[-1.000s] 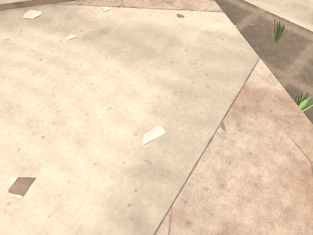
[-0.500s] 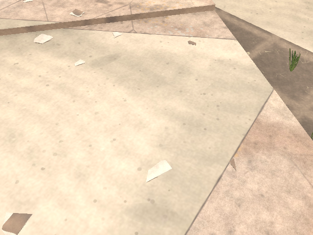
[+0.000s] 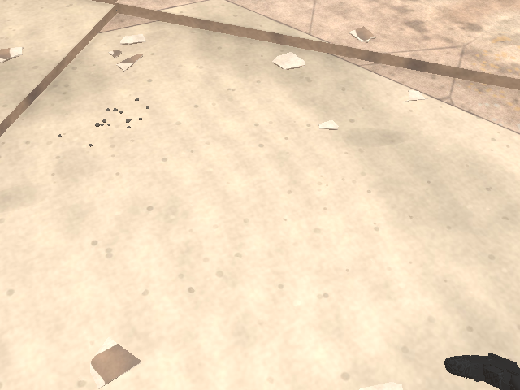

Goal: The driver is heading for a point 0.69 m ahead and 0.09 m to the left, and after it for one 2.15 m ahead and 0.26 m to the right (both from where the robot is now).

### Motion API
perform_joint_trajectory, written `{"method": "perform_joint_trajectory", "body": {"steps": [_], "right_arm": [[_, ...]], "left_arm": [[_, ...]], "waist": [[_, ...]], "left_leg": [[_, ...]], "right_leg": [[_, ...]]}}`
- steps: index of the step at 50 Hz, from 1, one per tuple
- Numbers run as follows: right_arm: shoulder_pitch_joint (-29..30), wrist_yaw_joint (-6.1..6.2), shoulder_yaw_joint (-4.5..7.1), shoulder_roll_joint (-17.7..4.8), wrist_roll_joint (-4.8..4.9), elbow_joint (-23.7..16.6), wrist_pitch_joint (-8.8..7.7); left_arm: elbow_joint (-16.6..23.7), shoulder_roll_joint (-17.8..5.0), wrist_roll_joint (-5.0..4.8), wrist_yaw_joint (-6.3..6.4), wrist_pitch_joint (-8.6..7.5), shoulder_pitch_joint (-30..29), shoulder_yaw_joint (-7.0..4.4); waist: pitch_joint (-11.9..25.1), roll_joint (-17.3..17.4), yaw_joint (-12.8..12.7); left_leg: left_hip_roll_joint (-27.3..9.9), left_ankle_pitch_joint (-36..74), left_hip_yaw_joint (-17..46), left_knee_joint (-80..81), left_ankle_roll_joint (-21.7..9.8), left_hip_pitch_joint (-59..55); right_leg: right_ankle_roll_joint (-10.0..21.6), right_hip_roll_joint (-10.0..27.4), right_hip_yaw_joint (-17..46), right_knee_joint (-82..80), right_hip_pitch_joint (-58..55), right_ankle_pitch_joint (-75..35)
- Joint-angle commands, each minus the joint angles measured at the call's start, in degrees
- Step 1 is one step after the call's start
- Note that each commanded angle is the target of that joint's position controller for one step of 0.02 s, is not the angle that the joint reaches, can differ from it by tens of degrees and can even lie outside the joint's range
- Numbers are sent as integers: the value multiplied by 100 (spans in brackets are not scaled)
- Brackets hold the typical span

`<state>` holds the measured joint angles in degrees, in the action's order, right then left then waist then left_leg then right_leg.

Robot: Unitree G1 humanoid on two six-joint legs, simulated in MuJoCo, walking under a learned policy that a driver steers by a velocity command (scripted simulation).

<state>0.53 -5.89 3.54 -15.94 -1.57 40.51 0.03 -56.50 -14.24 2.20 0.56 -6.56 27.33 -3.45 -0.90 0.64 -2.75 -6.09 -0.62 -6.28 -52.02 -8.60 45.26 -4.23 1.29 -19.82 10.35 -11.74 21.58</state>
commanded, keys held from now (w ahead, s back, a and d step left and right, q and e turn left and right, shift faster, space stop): w+q+shift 0.22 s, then w+shift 0.30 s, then w+e+shift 0.48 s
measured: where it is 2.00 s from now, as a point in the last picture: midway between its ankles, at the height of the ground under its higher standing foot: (209, 123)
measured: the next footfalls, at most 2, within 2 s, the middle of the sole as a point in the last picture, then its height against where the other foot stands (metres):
left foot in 0.10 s outside the picture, level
right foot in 0.58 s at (239, 295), level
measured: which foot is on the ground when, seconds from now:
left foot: up 0.00-0.08, down 0.10-0.60, up 0.62-0.98, down 1.00-1.00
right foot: down 0.00-0.12, up 0.14-0.56, down 0.58-1.00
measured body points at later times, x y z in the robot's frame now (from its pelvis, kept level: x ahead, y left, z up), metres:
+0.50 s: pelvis +0.43 +0.09 +0.00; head +0.46 +0.12 +0.45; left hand +0.59 +0.37 -0.07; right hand +0.47 -0.18 -0.12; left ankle +0.23 +0.07 -0.72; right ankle +0.71 +0.04 -0.67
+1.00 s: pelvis +0.88 +0.24 +0.00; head +0.91 +0.25 +0.45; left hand +0.76 +0.51 -0.12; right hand +1.20 +0.12 -0.03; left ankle +1.01 +0.41 -0.72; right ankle +0.71 +0.09 -0.72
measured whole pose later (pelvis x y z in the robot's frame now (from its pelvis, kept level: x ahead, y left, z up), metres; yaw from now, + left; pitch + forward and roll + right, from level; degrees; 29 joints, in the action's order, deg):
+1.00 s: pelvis +0.88 +0.24 +0.00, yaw +6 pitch +3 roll -1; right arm 5.0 -1.4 -3.1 -14.3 -2.4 33.3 -5.9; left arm -50.2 -16.4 -0.4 -1.2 -4.2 31.1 -4.4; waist -0.4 0.2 -9.2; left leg -2.5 -4.2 3.5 -27.6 0.1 30.1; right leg 4.7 -5.6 14.7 22.9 -3.6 26.1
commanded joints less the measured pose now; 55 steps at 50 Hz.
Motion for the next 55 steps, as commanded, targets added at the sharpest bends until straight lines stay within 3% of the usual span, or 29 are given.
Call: {"method": "perform_joint_trajectory", "body": {"steps": [1, 4, 5, 6, 7, 8, 9, 11, 14, 18, 21, 24, 27, 29, 30, 31, 32, 34, 36, 38, 42, 47, 49, 50, 51, 52, 53, 54, 55], "right_arm": [[301, 22, -41, -139, 40, -363, -60], [-1690, 235, 190, -669, 99, 62, -70], [-2808, 346, 379, -985, 50, 456, -104], [-2453, 438, 564, -1347, 157, 493, -44], [-2046, 385, 626, -2038, -32, 237, 21], [-2390, 429, 613, -1835, -51, 188, 48], [-2376, 489, 567, -1611, -22, 358, -22], [-1999, 582, 438, -1245, 26, 333, -218], [-1867, 578, 222, -733, 151, 319, -456], [-2519, 493, 172, -639, 158, 525, -596], [-2954, 501, 156, -687, 250, 682, -651], [-2927, 572, 141, -842, 201, 787, -673], [-2700, 664, 217, -1290, 11, 848, -639], [-2098, 711, 236, -1281, -194, 789, -510], [-2084, 688, 85, -668, -113, 578, -554], [-2888, 518, -51, -201, 168, 428, -687], [-2380, 576, -106, -487, 15, 412, -701], [-1441, 519, -149, -583, -136, 159, -746], [-1245, 454, -249, -353, -313, -134, -625], [-1053, 431, -329, -320, -350, -349, -517], [240, 291, -515, -226, -111, -893, -540], [404, 417, -416, -483, -56, -951, -569], [-593, 545, -236, -812, -61, -690, -631], [-1601, 653, -108, -1070, -107, -491, -670], [-2990, 783, 72, -1546, -238, -341, -663], [-2610, 742, 175, -1937, -300, -325, -584], [-2083, 717, 135, -1319, -241, -412, -526], [-1805, 690, 13, -812, -182, -411, -534], [-1771, 660, -31, -630, -204, -283, -544]], "left_arm": [[448, -959, -17, 63, -26, -388, -136], [620, -1525, 3, 69, 295, -584, -295], [726, -1498, -5, 28, 346, -702, -296], [877, -957, -20, -43, 301, -837, -217], [1665, -567, -96, -127, 138, -837, -90], [1875, -809, -43, -111, -31, -1670, -66], [1871, -733, -90, -97, -111, -1676, -22], [1791, -595, 98, -66, -6, -1583, 63], [1678, -508, 221, -149, 329, -1388, 116], [2165, -389, 88, -249, 338, -2702, 238], [2306, -339, -2, -315, 278, -3210, 283], [2417, -464, -70, -288, 243, -3413, 261], [2126, -962, -117, -150, 252, -2223, 57], [1425, -1311, -154, 30, 318, 95, -145], [1234, -1703, -29, 102, 346, 915, -276], [1131, -1781, 10, -54, 348, 454, -312], [1313, -1231, -52, -172, 338, -377, -255], [1196, -684, -101, -216, 299, -552, -143], [935, -639, -104, -145, 240, -441, -70], [875, -840, -179, -131, 146, -335, -116], [1064, -1077, -216, -145, 91, -439, -240], [1011, -1283, -298, -148, 148, 40, -343], [1002, -1512, -250, -134, 174, 16, -391], [1078, -1485, -256, -165, 140, -206, -391], [1296, -798, -223, -141, 64, -405, -209], [1694, -329, -505, -139, 98, 162, -38], [1509, -735, -329, -78, 237, -330, -62], [1530, -839, -210, -130, 293, -840, -98], [1553, -777, -164, -203, 340, -1072, -98]], "waist": [[-738, -330, 413], [466, -757, 1391], [1018, -505, 1803], [772, 661, 1419], [1377, 1447, 682], [1329, 219, 1035], [663, -110, 823], [184, -642, 312], [-101, -600, 15], [-659, -207, 516], [-538, -5, 840], [-435, 175, 816], [367, 597, 96], [1191, 529, -1130], [1672, -524, -1202], [1953, -2357, -222], [1119, -1086, -165], [307, 318, -21], [-163, 108, 378], [-396, -112, 480], [-666, -246, 210], [-150, -345, -82], [643, -240, 425], [1187, -212, 963], [2129, 544, 1429], [2804, 2332, 781], [1784, 1197, 792], [1030, 550, 835], [592, 187, 746]], "left_leg": [[463, -225, -580, 715, -325, -946], [1149, -1545, -647, 842, -592, -3025], [1317, -1701, -260, 1338, -717, -4719], [562, -2460, 1259, 1809, -768, -5678], [-657, -3148, 4735, 3089, -1786, -6829], [-791, -3050, 5055, 3707, -1593, -6668], [-800, -2585, 4740, 3851, -1440, -5889], [-279, -1708, 3743, 3832, -1140, -4405], [190, -1181, 2829, 4045, -1007, -3221], [486, 134, 2209, 4551, -673, -3128], [415, 1710, 1968, 4603, -334, -3785], [199, 2985, 1815, 4507, -170, -4594], [-89, 5696, 1678, 3070, 22, -5451], [59, 5486, 1256, 198, 61, -4749], [730, 2379, 932, -2496, 215, -3089], [1747, -2452, 1248, -3665, 480, -939], [1065, -1952, 1403, -3629, 305, -275], [570, -1474, 1382, -2738, 357, -519], [360, -1617, 1322, -2072, 582, -766], [151, -1776, 1178, -1397, 797, -684], [225, -74, 677, 1093, 1073, -2013], [561, 260, 670, 2220, 982, -2604], [791, -573, 595, 2455, 836, -3876], [313, -941, 956, 2279, 690, -5229], [-1219, -2985, 2460, 2324, 507, -6580], [-2439, -4404, 5587, 3546, -87, -7252], [-2053, -4822, 5184, 3707, -71, -6489], [-1730, -3770, 4008, 3601, 52, -5797], [-1491, -2491, 3175, 3663, 122, -5191]], "right_leg": [[724, 1411, -40, -39, 694, -5662], [817, 1697, 106, 2923, 534, -8164], [759, 1600, 243, 4716, 1509, -7089], [563, 593, 445, 6795, 3434, -1712], [216, -269, 1339, 8399, 5743, 566], [301, 45, 2220, 8250, 6137, 25], [344, 286, 2279, 7819, 6143, -155], [296, 656, 2380, 6902, 5364, -226], [128, 907, 2245, 5953, 4763, -306], [194, 759, 1826, 3973, 4973, -2069], [451, 384, 1516, 2870, 4671, -3179], [746, 85, 1457, 2142, 4279, -3244], [997, -485, 1439, 2071, 3071, -2069], [1256, -314, 1509, 2059, 1092, -1224], [1748, 743, 3099, 2331, -253, 224], [2617, 1749, 7011, 847, -1193, 705], [2601, 1588, 6960, 503, -592, 1165], [2319, 1214, 5641, 346, 951, 470], [2166, 761, 4993, 135, 2039, -45], [2244, 615, 4724, -119, 2588, -261], [1912, 94, 3925, -644, 3876, -1146], [1489, 263, 4057, 308, 2299, -3275], [1259, 88, 3872, 1989, 2009, -4578], [1147, -135, 3763, 3372, 2787, -4006], [1176, -404, 3301, 5276, 3680, -1524], [1040, -738, 2690, 6754, 5209, 699], [1102, -179, 2544, 7102, 5888, 87], [1077, 6, 2441, 6824, 5949, -343], [1015, 171, 2417, 6606, 5785, -502]]}}
Keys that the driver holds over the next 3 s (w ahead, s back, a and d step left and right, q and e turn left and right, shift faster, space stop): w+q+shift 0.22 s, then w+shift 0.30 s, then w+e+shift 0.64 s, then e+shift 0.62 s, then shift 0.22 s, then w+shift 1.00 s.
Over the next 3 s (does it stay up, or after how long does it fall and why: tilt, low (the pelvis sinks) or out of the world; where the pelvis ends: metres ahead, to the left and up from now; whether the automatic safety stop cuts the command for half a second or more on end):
stays up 1.82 -0.08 0.00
